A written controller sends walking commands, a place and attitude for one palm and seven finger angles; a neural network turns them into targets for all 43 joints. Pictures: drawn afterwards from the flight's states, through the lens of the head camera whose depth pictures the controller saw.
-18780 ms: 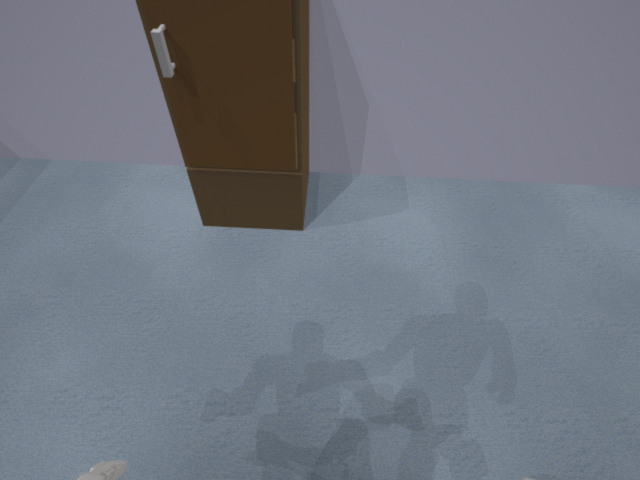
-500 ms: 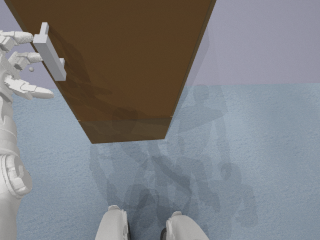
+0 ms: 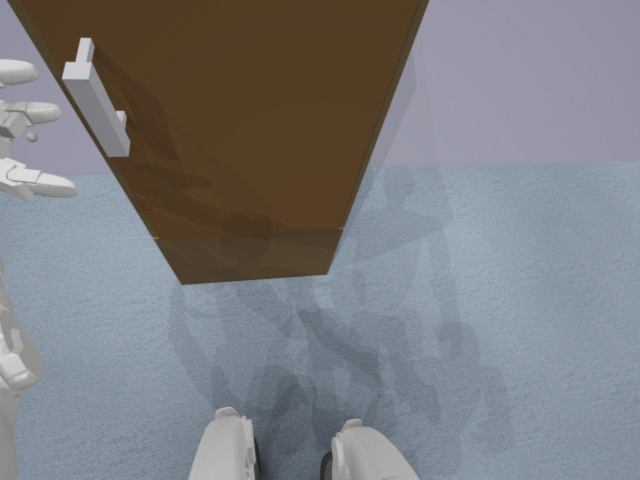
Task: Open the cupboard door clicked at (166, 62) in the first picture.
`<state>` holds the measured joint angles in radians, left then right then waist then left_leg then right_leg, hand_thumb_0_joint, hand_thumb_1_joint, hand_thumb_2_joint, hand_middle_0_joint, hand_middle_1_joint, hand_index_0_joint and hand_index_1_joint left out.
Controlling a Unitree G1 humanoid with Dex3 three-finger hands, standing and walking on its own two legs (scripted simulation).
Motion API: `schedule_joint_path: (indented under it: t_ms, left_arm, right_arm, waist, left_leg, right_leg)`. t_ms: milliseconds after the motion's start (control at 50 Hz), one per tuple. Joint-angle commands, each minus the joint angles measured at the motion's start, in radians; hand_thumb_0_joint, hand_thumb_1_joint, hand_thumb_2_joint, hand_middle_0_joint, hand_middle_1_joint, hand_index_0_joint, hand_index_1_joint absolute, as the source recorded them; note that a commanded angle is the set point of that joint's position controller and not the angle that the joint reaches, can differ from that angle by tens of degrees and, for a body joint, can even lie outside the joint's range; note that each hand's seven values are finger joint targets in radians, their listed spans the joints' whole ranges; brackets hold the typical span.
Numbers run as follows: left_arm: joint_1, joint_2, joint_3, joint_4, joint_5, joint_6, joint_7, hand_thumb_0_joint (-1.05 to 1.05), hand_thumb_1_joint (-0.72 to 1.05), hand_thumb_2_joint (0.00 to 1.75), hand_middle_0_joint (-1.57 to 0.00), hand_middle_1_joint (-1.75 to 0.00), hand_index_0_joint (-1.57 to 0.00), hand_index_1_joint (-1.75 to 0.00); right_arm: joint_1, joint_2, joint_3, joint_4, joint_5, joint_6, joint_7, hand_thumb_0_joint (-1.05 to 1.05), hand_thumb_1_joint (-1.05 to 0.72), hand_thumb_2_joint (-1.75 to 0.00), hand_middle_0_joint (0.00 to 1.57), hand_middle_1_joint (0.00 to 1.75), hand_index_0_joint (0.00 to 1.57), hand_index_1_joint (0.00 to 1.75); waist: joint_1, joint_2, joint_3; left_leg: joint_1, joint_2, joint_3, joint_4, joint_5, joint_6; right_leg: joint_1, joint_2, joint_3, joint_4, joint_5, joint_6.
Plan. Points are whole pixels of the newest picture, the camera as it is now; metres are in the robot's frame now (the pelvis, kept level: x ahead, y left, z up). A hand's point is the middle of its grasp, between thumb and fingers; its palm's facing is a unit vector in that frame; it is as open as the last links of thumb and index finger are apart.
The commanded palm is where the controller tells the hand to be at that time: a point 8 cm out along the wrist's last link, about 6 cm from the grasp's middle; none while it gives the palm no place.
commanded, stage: move the hooked fingers beside the handle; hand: left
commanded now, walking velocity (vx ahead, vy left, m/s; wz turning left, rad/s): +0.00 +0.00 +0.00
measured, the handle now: (103, 100) +0.55 +0.23 +0.08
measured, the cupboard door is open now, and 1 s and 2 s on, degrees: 0 0 0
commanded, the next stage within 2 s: slide the fingers in behind the handle in 0.86 s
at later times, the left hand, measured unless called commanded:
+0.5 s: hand (21, 139) +0.48 +0.30 +0.08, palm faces +0.06 -1.00 +0.01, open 14.0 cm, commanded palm +0.47 +0.33 +0.08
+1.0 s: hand (21, 138) +0.48 +0.30 +0.09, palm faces +0.07 -1.00 +0.00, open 14.0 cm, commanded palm +0.47 +0.33 +0.08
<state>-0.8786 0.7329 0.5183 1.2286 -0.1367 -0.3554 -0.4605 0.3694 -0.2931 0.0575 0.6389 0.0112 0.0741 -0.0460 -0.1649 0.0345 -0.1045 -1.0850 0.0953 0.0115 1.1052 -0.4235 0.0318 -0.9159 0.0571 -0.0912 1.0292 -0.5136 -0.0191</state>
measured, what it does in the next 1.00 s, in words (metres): stands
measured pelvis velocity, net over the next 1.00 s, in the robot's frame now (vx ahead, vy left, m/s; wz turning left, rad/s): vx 0.00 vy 0.00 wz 0.00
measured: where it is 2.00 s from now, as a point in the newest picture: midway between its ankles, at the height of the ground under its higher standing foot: outside the picture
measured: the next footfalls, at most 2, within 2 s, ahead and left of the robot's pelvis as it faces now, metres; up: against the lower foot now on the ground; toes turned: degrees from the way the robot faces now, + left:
none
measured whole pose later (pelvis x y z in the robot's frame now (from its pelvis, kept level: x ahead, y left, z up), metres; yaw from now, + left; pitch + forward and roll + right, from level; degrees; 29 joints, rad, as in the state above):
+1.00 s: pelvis +0.00 +0.00 +0.00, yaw +0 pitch +23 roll -6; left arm -0.87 0.74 0.53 1.21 -0.14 -0.36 -0.47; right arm 0.37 -0.29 0.06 0.64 0.01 0.07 -0.05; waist -0.16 0.03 -0.10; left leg -1.09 0.09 0.01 1.11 -0.42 0.04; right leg -0.92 0.06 -0.09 1.03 -0.51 -0.01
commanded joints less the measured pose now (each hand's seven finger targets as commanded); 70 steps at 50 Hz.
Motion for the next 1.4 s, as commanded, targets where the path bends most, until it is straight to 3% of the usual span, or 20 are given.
schedule_joint_path:
  t_ms: [0,40,140,220,260,340,360,440,500,660,700,780,840,980,1040,1080,1200,1240,1280,1380]
  left_arm:
    - [-0.409,0.35,0.058,-0.226,-0.023,-0.079,0.0,0.0,-0.5,0.3,-0.3,-1.2,-0.3,-1.2]
    - [-0.378,0.35,0.061,-0.229,-0.023,-0.084,-0.007,0.0,-0.5,0.3,-0.3,-1.2,-0.3,-1.2]
    - [-0.383,0.349,0.046,-0.168,-0.029,-0.055,-0.029,0.0,-0.5,0.3,-0.3,-1.2,-0.3,-1.2]
    - [-0.443,0.34,0.035,-0.233,-0.027,-0.075,-0.026,0.0,-0.5,0.3,-0.3,-1.2,-0.3,-1.2]
    - [-0.42,0.335,0.038,-0.213,-0.032,-0.072,-0.027,0.0,-0.5,0.3,-0.3,-1.2,-0.3,-1.2]
    - [-0.387,0.343,0.048,-0.223,-0.025,-0.062,-0.027,0.0,-0.5,0.3,-0.3,-1.2,-0.3,-1.2]
    - [-0.398,0.311,0.023,-0.234,-0.027,-0.059,-0.026,0.0,-0.5,0.3,-0.3,-1.2,-0.3,-1.2]
    - [-0.407,0.32,0.036,-0.219,-0.028,-0.053,-0.012,0.0,-0.5,0.3,-0.3,-1.2,-0.3,-1.2]
    - [-0.4,0.328,0.048,-0.258,-0.025,-0.066,-0.002,0.0,-0.5,0.3,-0.3,-1.2,-0.3,-1.2]
    - [-0.366,0.3,0.032,-0.243,-0.023,-0.067,-0.001,0.0,-0.5,0.3,-0.3,-1.2,-0.3,-1.2]
    - [-0.365,0.286,0.027,-0.211,-0.031,-0.063,-0.004,0.0,-0.5,0.3,-0.3,-1.2,-0.3,-1.2]
    - [-0.352,0.313,0.04,-0.204,-0.024,-0.055,-0.004,0.0,-0.5,0.3,-0.3,-1.2,-0.3,-1.2]
    - [-0.391,0.343,0.06,-0.24,-0.025,-0.077,-0.004,0.0,-0.5,0.3,-0.3,-1.2,-0.3,-1.2]
    - [-0.393,0.276,0.002,-0.22,-0.032,-0.058,-0.021,0.0,-0.5,0.3,-0.3,-1.2,-0.3,-1.2]
    - [-0.374,0.289,0.031,-0.265,-0.041,-0.066,-0.017,0.0,-0.5,0.3,-0.3,-1.2,-0.3,-1.2]
    - [-0.366,0.276,0.02,-0.234,-0.042,-0.055,-0.014,0.0,-0.5,0.3,-0.3,-1.2,-0.3,-1.2]
    - [-0.375,0.277,0.033,-0.287,-0.034,-0.071,0.021,0.0,-0.5,0.3,-0.3,-1.2,-0.3,-1.2]
    - [-0.356,0.236,0.007,-0.306,-0.034,-0.077,0.027,0.0,-0.5,0.3,-0.3,-1.2,-0.3,-1.2]
    - [-0.341,0.231,0.01,-0.286,-0.037,-0.071,0.033,0.0,-0.5,0.3,-0.3,-1.2,-0.3,-1.2]
    - [-0.351,0.216,-0.007,-0.255,-0.034,-0.064,0.042,0.0,-0.5,0.3,-0.3,-1.2,-0.3,-1.2]
  right_arm:
    - [0.172,-0.204,-0.078,-0.04,0.0,-0.024,-0.022,0.0,-0.9,-0.9,0.2,0.3,0.2,0.3]
    - [0.167,-0.202,-0.078,-0.042,-0.001,-0.025,-0.02,0.0,-0.9,-0.9,0.2,0.3,0.2,0.3]
    - [0.159,-0.205,-0.071,-0.044,0.007,-0.024,-0.023,0.0,-0.9,-0.9,0.2,0.3,0.2,0.3]
    - [0.167,-0.205,-0.072,-0.038,0.001,-0.026,-0.023,0.0,-0.9,-0.9,0.2,0.3,0.2,0.3]
    - [0.169,-0.206,-0.073,-0.036,0.002,-0.028,-0.024,0.0,-0.9,-0.9,0.2,0.3,0.2,0.3]
    - [0.168,-0.204,-0.074,-0.04,0.0,-0.025,-0.02,0.0,-0.9,-0.9,0.2,0.3,0.2,0.3]
    - [0.166,-0.201,-0.073,-0.04,0.002,-0.023,-0.019,0.0,-0.9,-0.9,0.2,0.3,0.2,0.3]
    - [0.165,-0.204,-0.073,-0.039,0.001,-0.021,-0.02,0.0,-0.9,-0.9,0.2,0.3,0.2,0.3]
    - [0.173,-0.203,-0.075,-0.045,-0.004,-0.024,-0.018,0.0,-0.9,-0.9,0.2,0.3,0.2,0.3]
    - [0.171,-0.2,-0.076,-0.047,-0.004,-0.02,-0.014,0.0,-0.9,-0.9,0.2,0.3,0.2,0.3]
    - [0.171,-0.199,-0.074,-0.045,-0.003,-0.02,-0.015,0.0,-0.9,-0.9,0.2,0.3,0.2,0.3]
    - [0.169,-0.201,-0.075,-0.052,-0.001,-0.018,-0.015,0.0,-0.9,-0.9,0.2,0.3,0.2,0.3]
    - [0.169,-0.204,-0.079,-0.044,-0.004,-0.021,-0.018,0.0,-0.9,-0.9,0.2,0.3,0.2,0.3]
    - [0.168,-0.198,-0.074,-0.039,0.002,-0.017,-0.019,0.0,-0.9,-0.9,0.2,0.3,0.2,0.3]
    - [0.17,-0.197,-0.082,-0.039,-0.002,-0.017,-0.016,0.0,-0.9,-0.9,0.2,0.3,0.2,0.3]
    - [0.166,-0.196,-0.078,-0.039,0.001,-0.016,-0.016,0.0,-0.9,-0.9,0.2,0.3,0.2,0.3]
    - [0.165,-0.19,-0.08,-0.042,-0.004,-0.018,-0.009,0.0,-0.9,-0.9,0.2,0.3,0.2,0.3]
    - [0.156,-0.183,-0.079,-0.047,-0.004,-0.018,-0.005,0.0,-0.9,-0.9,0.2,0.3,0.2,0.3]
    - [0.156,-0.185,-0.081,-0.045,-0.001,-0.015,-0.004,0.0,-0.9,-0.9,0.2,0.3,0.2,0.3]
    - [0.147,-0.183,-0.078,-0.048,0.002,-0.017,-0.007,0.0,-0.9,-0.9,0.2,0.3,0.2,0.3]
  waist:
    - [0.006,0.196,-0.48]
    - [0.016,0.208,-0.504]
    - [0.0,0.162,-0.428]
    - [-0.001,0.225,-0.492]
    - [-0.005,0.197,-0.476]
    - [0.017,0.233,-0.502]
    - [0.004,0.218,-0.486]
    - [0.001,0.187,-0.457]
    - [0.016,0.22,-0.499]
    - [0.014,0.212,-0.494]
    - [0.003,0.176,-0.447]
    - [0.008,0.157,-0.445]
    - [0.009,0.195,-0.479]
    - [-0.008,0.181,-0.451]
    - [0.012,0.2,-0.521]
    - [0.003,0.161,-0.467]
    - [0.018,0.187,-0.504]
    - [0.022,0.221,-0.508]
    - [0.014,0.165,-0.472]
    - [0.007,0.151,-0.436]
  left_leg:
    - [0.56,-0.036,-0.091,-0.089,0.353,0.006]
    - [0.579,-0.036,-0.09,-0.089,0.369,0.001]
    - [0.491,-0.038,-0.08,-0.085,0.301,0.01]
    - [0.583,-0.031,-0.104,-0.084,0.334,0.0]
    - [0.578,-0.029,-0.105,-0.085,0.34,0.001]
    - [0.606,-0.03,-0.107,-0.089,0.362,-0.004]
    - [0.609,-0.029,-0.108,-0.095,0.349,-0.003]
    - [0.58,-0.029,-0.111,-0.101,0.321,-0.001]
    - [0.619,-0.03,-0.114,-0.104,0.358,-0.004]
    - [0.63,-0.03,-0.111,-0.109,0.369,-0.006]
    - [0.596,-0.032,-0.106,-0.108,0.36,-0.001]
    - [0.558,-0.036,-0.095,-0.108,0.336,0.003]
    - [0.584,-0.033,-0.098,-0.098,0.362,0.0]
    - [0.578,-0.033,-0.097,-0.098,0.349,0.003]
    - [0.618,-0.035,-0.098,-0.091,0.392,0.0]
    - [0.573,-0.036,-0.092,-0.095,0.365,0.005]
    - [0.594,-0.039,-0.091,-0.093,0.389,0.003]
    - [0.623,-0.039,-0.089,-0.099,0.406,-0.002]
    - [0.593,-0.038,-0.085,-0.105,0.373,0.002]
    - [0.533,-0.044,-0.074,-0.108,0.311,0.007]
  right_leg:
    - [-0.002,0.027,0.055,-0.125,0.292,-0.005]
    - [0.005,0.027,0.052,-0.125,0.302,-0.004]
    - [0.004,0.026,0.057,-0.135,0.269,0.002]
    - [-0.053,0.026,0.045,-0.12,0.252,-0.004]
    - [-0.049,0.027,0.045,-0.125,0.26,-0.003]
    - [-0.049,0.027,0.038,-0.12,0.264,-0.007]
    - [-0.061,0.027,0.037,-0.127,0.255,-0.004]
    - [-0.058,0.027,0.034,-0.13,0.239,-0.003]
    - [-0.049,0.029,0.035,-0.124,0.256,-0.009]
    - [-0.043,0.029,0.032,-0.132,0.267,-0.006]
    - [-0.039,0.031,0.033,-0.135,0.271,-0.006]
    - [-0.011,0.029,0.04,-0.139,0.273,0.0]
    - [-0.015,0.028,0.044,-0.13,0.288,-0.003]
    - [-0.031,0.028,0.042,-0.136,0.282,-0.001]
    - [-0.01,0.028,0.043,-0.13,0.312,-0.003]
    - [-0.003,0.028,0.043,-0.136,0.307,0.0]
    - [0.017,0.028,0.046,-0.125,0.325,-0.005]
    - [0.012,0.027,0.044,-0.13,0.334,-0.004]
    - [0.021,0.029,0.043,-0.139,0.322,-0.001]
    - [0.033,0.025,0.055,-0.146,0.297,0.001]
